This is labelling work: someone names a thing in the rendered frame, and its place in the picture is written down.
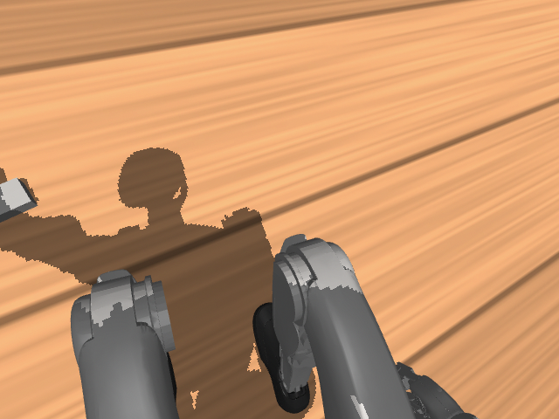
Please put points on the right robot hand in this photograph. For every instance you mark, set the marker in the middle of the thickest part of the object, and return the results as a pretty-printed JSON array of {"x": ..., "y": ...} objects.
[{"x": 428, "y": 399}]

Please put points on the right robot foot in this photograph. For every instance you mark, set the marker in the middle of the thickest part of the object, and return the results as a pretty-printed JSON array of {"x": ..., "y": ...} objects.
[{"x": 268, "y": 346}]

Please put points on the small box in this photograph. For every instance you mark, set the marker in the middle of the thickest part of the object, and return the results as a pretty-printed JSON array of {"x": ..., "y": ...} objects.
[{"x": 15, "y": 199}]

